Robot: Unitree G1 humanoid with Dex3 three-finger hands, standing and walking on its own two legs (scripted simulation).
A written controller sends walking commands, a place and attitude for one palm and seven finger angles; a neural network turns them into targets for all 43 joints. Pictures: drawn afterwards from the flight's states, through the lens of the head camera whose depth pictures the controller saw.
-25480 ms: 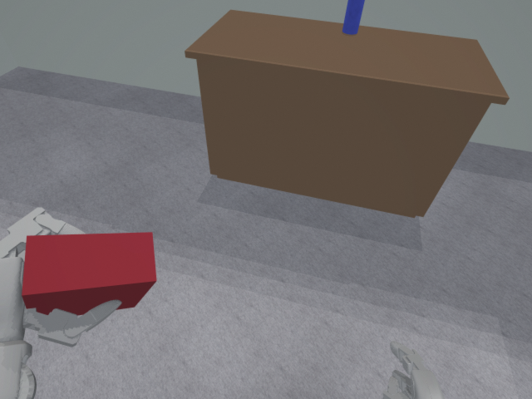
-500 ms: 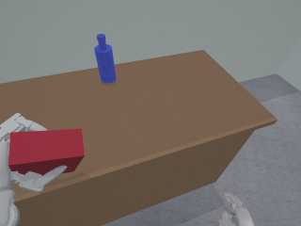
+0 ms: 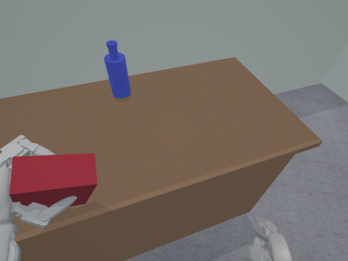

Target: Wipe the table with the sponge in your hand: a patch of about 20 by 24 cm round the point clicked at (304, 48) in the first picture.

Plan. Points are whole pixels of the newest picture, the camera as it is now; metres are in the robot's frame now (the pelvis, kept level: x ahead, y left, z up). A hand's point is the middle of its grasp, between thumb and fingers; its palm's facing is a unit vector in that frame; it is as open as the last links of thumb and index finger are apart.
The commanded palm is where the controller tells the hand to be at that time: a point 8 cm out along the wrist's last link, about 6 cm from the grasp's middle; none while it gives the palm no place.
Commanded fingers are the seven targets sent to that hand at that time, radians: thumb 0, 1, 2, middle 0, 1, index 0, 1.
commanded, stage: come to a stop and stand still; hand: left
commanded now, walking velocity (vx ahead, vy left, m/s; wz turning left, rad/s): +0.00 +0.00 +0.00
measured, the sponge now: (67, 183) +0.22 +0.22 +0.13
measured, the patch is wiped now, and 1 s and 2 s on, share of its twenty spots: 0.00 0.00 0.00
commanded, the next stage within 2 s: look again from close up in 0.24 s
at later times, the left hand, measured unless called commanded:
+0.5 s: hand (11, 160) +0.24 +0.31 +0.16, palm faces +0.46 -0.80 -0.39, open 10.0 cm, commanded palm +0.15 +0.30 +0.17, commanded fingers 0.00 0.10 1.30 -1.20 -1.60 -1.20 -1.60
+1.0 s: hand (20, 174) +0.22 +0.29 +0.15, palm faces +0.33 -0.88 -0.33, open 9.9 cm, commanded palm +0.16 +0.33 +0.17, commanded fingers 0.00 0.10 1.30 -1.20 -1.60 -1.20 -1.60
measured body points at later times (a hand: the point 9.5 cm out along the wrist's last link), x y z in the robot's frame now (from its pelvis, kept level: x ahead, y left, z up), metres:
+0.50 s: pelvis -0.02 +0.03 +0.00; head +0.02 +0.04 +0.45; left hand +0.21 +0.35 +0.19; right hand +0.17 -0.20 -0.08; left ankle +0.01 +0.10 -0.74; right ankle +0.01 -0.08 -0.74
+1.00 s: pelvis -0.01 +0.06 +0.00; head +0.01 +0.08 +0.44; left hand +0.20 +0.34 +0.16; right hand +0.18 -0.16 -0.06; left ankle +0.01 +0.10 -0.74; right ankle +0.01 -0.08 -0.74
